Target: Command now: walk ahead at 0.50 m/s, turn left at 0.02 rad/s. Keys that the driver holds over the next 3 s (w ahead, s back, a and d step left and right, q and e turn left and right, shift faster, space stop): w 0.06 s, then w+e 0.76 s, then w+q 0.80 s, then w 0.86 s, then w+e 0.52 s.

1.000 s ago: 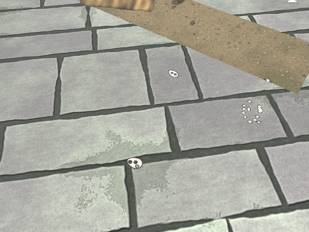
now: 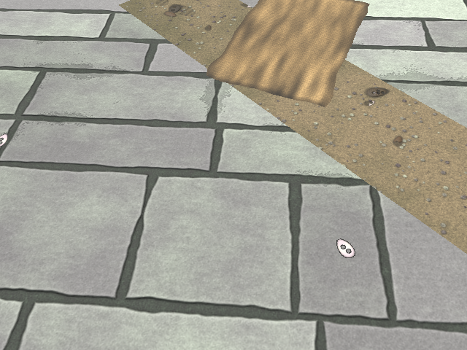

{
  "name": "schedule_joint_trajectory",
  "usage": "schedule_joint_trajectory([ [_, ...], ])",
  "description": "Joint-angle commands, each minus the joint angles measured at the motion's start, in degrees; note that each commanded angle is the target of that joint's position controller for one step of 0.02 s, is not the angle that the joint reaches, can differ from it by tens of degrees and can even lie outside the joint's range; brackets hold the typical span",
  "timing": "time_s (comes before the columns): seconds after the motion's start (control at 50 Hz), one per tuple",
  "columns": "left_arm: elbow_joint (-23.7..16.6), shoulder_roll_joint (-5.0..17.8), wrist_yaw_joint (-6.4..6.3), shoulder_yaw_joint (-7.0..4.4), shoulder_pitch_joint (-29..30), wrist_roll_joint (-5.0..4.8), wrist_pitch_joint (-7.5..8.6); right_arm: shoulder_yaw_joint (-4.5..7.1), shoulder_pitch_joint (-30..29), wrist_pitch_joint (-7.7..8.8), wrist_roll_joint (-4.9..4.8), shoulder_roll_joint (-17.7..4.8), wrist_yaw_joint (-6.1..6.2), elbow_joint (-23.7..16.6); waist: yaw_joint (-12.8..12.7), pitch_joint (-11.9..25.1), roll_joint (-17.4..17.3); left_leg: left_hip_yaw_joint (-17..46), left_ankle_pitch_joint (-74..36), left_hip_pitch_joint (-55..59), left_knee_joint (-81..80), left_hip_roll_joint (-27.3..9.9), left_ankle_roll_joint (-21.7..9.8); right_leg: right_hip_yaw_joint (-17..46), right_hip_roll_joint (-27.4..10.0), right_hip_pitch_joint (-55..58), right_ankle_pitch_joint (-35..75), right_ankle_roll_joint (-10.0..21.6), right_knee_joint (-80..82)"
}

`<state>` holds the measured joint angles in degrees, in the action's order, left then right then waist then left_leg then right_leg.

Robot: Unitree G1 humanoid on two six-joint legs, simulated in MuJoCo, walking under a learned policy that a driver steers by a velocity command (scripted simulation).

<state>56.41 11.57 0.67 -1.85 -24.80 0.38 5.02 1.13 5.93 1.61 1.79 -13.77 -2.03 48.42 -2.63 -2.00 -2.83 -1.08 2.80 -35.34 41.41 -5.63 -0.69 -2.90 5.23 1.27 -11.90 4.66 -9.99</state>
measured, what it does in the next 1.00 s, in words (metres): walks ahead, turning right: left foot, then right foot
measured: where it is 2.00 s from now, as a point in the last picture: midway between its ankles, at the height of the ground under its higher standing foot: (317, 194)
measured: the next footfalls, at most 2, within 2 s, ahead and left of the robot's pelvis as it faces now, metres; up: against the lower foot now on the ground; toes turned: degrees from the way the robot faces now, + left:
left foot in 0.16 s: +0.25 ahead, +0.12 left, +0.00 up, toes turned +2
right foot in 0.70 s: +0.48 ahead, -0.11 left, +0.00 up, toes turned -24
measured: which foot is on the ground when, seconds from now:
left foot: up 0.00-0.14, down 0.16-0.72, up 0.74-1.00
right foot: down 0.00-0.16, up 0.18-0.68, down 0.70-1.00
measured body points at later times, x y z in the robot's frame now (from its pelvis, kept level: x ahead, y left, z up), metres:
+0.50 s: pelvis +0.26 +0.04 +0.00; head +0.28 +0.04 +0.45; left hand +0.41 +0.27 -0.13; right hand +0.20 -0.21 -0.14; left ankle +0.21 +0.12 -0.75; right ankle +0.35 -0.13 -0.68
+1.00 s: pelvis +0.49 -0.08 +0.00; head +0.51 -0.10 +0.45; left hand +0.63 +0.16 -0.13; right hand +0.50 -0.36 -0.13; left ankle +0.66 +0.04 -0.67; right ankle +0.45 -0.10 -0.75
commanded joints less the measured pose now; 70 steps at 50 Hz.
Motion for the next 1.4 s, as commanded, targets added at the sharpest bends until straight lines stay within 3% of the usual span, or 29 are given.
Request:
schedule_joint_trajectory([
  [0.02,-1.0,8.53,-0.49,-1.6,-3.33,0.27,0.51,0.12,-7.52,0.97,-0.25,-2.75,0.17,-5.19,-0.77,-2.93,6.7,-2.43,-1.74,0.51,-5.38,2.06,-0.65,6.92,-15.81,-0.43,23.97,6.26,1.63],
  [0.1,-0.06,9.55,-1.2,-1.77,-2.55,0.76,0.03,0.75,-6.07,1.79,-0.17,-4.21,0.71,-5.54,1.48,-2.25,6.93,-2.16,5.18,6.83,-10.44,4.35,-3.42,8.1,-17.95,3.49,36.48,5.3,-5.28],
  [0.14,-0.25,9.98,-1.12,-1.76,-0.54,0.45,-0.25,1.96,7.66,2.89,0.38,-6.29,1.68,-1.09,7.55,4.89,5.0,-2.63,4.33,24.92,-16.47,6.61,-5.62,6.35,-14.89,0.02,42.63,3.55,-20.57],
  [0.16,-1.9,8.29,-0.91,-1.15,0.12,-0.22,-0.04,3.14,17.57,3.52,1.79,-10.24,2.52,0.92,11.04,11.88,0.86,6.95,7.67,40.28,-17.14,-3.0,-8.13,4.73,-11.98,-10.69,28.0,2.5,-35.04],
  [0.18,-3.09,1.28,-0.73,0.33,-6.98,-2.31,-0.2,4.78,20.93,3.13,2.5,-16.24,2.62,1.21,8.42,19.58,-12.1,31.7,11.17,56.27,-21.0,-20.25,-14.91,-0.25,-2.26,-31.03,-11.11,-0.14,-55.29],
  [0.2,-1.79,8.71,-1.42,-1.6,-4.38,-0.47,-0.94,4.28,17.97,2.33,0.4,-12.6,2.21,0.66,8.24,16.82,-3.8,35.97,15.64,50.16,-24.92,-19.66,-14.56,5.5,-3.56,-35.31,-16.69,0.72,-61.25],
  [0.22,-2.76,8.8,-1.16,-2.07,-0.46,-0.18,-1.04,3.2,11.94,2.3,-0.11,-8.91,2.07,-0.22,5.92,7.99,-1.2,26.88,16.03,41.78,-26.78,-17.06,-12.87,6.78,-6.32,-36.27,-11.82,1.06,-61.03],
  [0.24,-3.08,7.2,-0.77,-1.81,1.66,-0.22,-1.08,2.5,8.72,2.7,-0.15,-5.99,1.88,-0.5,4.8,3.68,-0.19,20.29,12.51,35.24,-29.44,-14.48,-11.3,6.55,-8.36,-35.06,-8.15,0.92,-58.63],
  [0.28,-2.88,5.89,0.04,-2.01,1.84,0.97,-2.5,1.87,7.72,3.48,-0.42,-3.75,2.36,0.47,2.44,0.33,-2.16,10.82,6.77,28.43,-32.07,-10.25,-7.97,6.0,-10.14,-31.67,-5.32,0.12,-55.53],
  [0.4,-5.95,3.96,1.7,-2.13,9.26,1.27,-4.65,2.37,12.83,5.19,-0.96,-4.76,2.7,2.85,1.75,-1.38,-1.01,-0.36,-2.97,29.41,-34.58,-9.12,-7.65,4.28,-11.44,-38.99,3.91,-1.7,-52.16],
  [0.58,-12.79,3.1,3.13,-0.77,25.22,1.64,-4.26,2.67,19.32,4.34,-0.64,-6.2,3.45,6.01,5.01,-4.41,-0.93,-10.83,-16.48,37.7,-31.47,-9.81,-6.64,-3.47,-9.07,-37.75,9.91,0.36,-29.24],
  [0.64,-13.15,4.24,2.85,-1.3,23.85,1.87,-4.31,3.1,18.99,3.34,-0.41,-7.84,3.94,6.33,3.37,-2.46,-2.33,-13.6,-36.09,41.92,-23.65,-10.59,-5.86,-6.27,-5.3,-32.34,2.28,3.44,-26.61],
  [0.68,-11.21,5.95,2.26,-2.36,16.14,1.88,-4.06,3.66,18.25,2.26,-0.34,-9.66,4.01,6.1,0.01,2.36,-3.2,-14.56,-46.8,42.48,-9.99,-10.69,-5.64,-7.39,-1.12,-23.4,-3.41,6.16,-24.85],
  [0.7,-8.81,7.36,1.68,-3.33,8.29,2.18,-3.49,3.78,17.55,1.72,-0.59,-10.09,3.79,5.57,-3.54,6.76,-1.53,-15.33,-41.36,38.09,2.24,-10.04,-4.58,-6.38,0.47,-12.84,-1.75,7.9,-20.14],
  [0.72,-6.85,12.5,0.77,-5.17,0.23,2.91,-3.21,3.4,17.23,1.73,-0.66,-8.65,3.54,3.79,-6.85,12.3,4.06,-15.36,-21.91,25.64,19.65,-8.18,-2.58,6.45,-8.11,1.23,-7.11,11.07,-16.54],
  [0.74,-8.51,18.68,0.34,-6.67,3.52,1.7,-3.87,2.76,16.99,2.43,-1.37,-3.57,2.32,-0.95,-2.27,15.64,18.39,-10.92,27.56,-0.86,41.5,6.01,1.39,39.83,-23.84,16.51,-6.18,19.89,-9.55],
  [0.76,-8.82,18.29,0.1,-6.49,2.11,0.57,-4.64,3.28,10.12,3.21,-0.73,-7.89,2.03,-2.71,-4.7,14.69,7.11,1.2,25.17,-7.25,43.23,4.8,0.96,41.68,-24.59,15.1,-0.36,19.96,-5.6],
  [0.8,-8.03,12.45,-0.59,-5.0,7.22,0.14,-4.21,2.7,9.36,4.38,-1.54,-6.13,1.99,-2.66,0.1,2.92,0.98,2.33,16.69,-5.55,33.77,-0.36,0.34,27.67,-21.02,1.04,11.38,15.75,-4.65],
  [0.86,-8.48,8.0,-0.82,-3.23,11.04,-0.14,-2.18,2.44,13.73,1.39,0.84,-4.62,1.63,-0.66,4.66,2.9,1.62,2.1,15.11,4.12,25.24,-2.04,1.45,17.32,-15.24,-7.81,21.13,12.06,-2.59],
  [1.06,-4.04,9.1,-0.64,-2.22,1.76,0.6,0.21,2.12,0.09,-0.05,-0.95,-3.97,0.15,-3.74,-0.15,-2.39,5.51,1.53,-2.5,-4.81,6.14,0.74,-0.6,4.67,-13.68,-0.55,26.52,3.55,3.02],
  [1.16,-2.01,8.04,-1.95,-1.17,-0.2,0.96,0.36,1.26,-5.47,0.4,-0.35,-2.86,-0.38,-5.95,-1.28,-4.56,5.38,-2.85,-2.36,-3.89,-3.8,3.69,-2.87,-0.12,-15.81,5.99,35.74,2.52,1.79],
  [1.22,-1.41,10.16,-2.9,-1.2,0.87,1.25,0.3,1.56,-1.54,0.44,-0.24,-3.63,0.0,-5.42,1.53,-1.14,7.77,-7.16,5.18,4.6,-6.71,8.3,-6.08,-3.06,-16.92,9.12,61.5,1.05,-8.11],
  [1.26,-1.83,12.09,-3.27,-1.7,2.28,1.64,-0.46,2.68,9.78,0.78,-0.02,-6.05,0.44,-2.15,6.54,4.76,9.13,-7.19,9.62,15.56,-9.02,11.17,-8.94,-3.93,-17.63,8.24,68.36,0.82,-24.27],
  [1.28,-2.83,12.77,-3.12,-1.82,4.36,1.21,-0.65,3.68,18.25,1.22,0.69,-7.86,0.72,0.25,11.22,8.59,7.73,-3.51,7.24,27.63,-14.08,9.88,-11.34,-5.37,-16.63,0.76,58.12,0.48,-37.49],
  [1.3,-5.86,10.21,-2.54,-1.04,4.94,0.22,-0.06,5.72,24.61,0.96,1.19,-14.22,1.53,1.03,13.06,14.3,-0.85,15.09,8.49,42.44,-15.29,-3.59,-17.5,-7.64,-10.85,-15.4,31.14,-1.11,-59.2],
  [1.32,-8.16,8.36,-1.42,-1.11,3.8,0.05,0.57,6.19,20.26,0.4,-0.21,-15.99,1.31,0.3,7.59,17.46,-10.1,43.65,-0.28,52.57,-21.77,-14.26,-25.52,0.21,1.08,-35.98,-17.23,-2.76,-74.81],
  [1.34,-8.81,9.49,-1.0,-0.99,7.42,1.38,0.98,6.09,17.1,0.2,-1.98,-14.51,0.97,0.33,7.38,12.2,-0.38,37.26,3.29,48.08,-23.16,-12.45,-24.13,7.99,-4.34,-41.1,-12.54,-1.68,-74.72],
  [1.38,-9.89,9.24,-0.55,-0.93,9.56,0.72,1.61,4.47,11.95,0.03,-1.43,-8.3,1.17,-0.35,3.67,1.1,5.89,26.56,1.17,32.64,-27.46,-8.51,-19.28,6.58,-8.57,-39.26,-6.73,-2.29,-65.31],
  [1.4,-10.39,8.81,-0.56,-0.85,9.71,1.58,0.64,3.98,10.87,0.33,-1.62,-7.11,1.52,-0.24,2.0,-0.73,5.77,22.99,-2.19,27.76,-28.41,-5.76,-17.67,6.44,-9.68,-36.76,-6.59,-3.38,-61.67],
])
Over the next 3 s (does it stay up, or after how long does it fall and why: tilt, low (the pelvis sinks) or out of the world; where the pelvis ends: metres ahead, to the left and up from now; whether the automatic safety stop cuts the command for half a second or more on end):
stays up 1.57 -0.22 -0.02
